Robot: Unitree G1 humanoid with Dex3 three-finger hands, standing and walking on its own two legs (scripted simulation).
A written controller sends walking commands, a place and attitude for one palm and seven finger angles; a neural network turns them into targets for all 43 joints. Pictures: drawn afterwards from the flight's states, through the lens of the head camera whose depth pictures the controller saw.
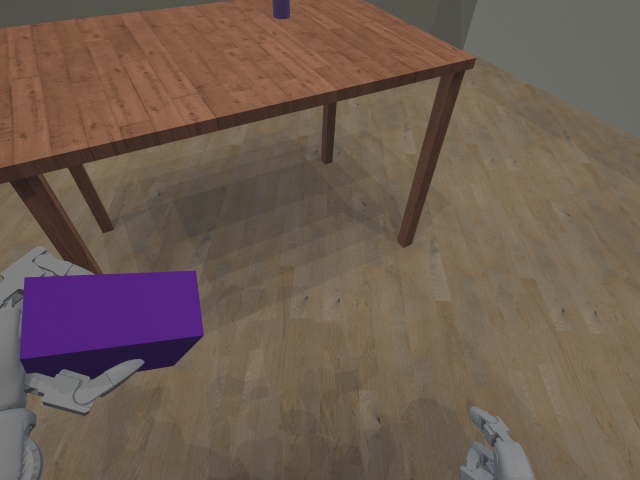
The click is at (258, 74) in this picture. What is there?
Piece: table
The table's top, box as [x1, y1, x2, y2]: [0, 0, 475, 183]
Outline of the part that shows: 475,57 363,0 290,0 290,17 286,19 277,19 272,16 271,0 233,0 0,28 0,183 472,68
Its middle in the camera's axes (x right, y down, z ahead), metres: -0.26 -0.56 +1.13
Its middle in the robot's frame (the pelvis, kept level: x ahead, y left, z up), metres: +1.21 +0.33 +0.02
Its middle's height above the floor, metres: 0.80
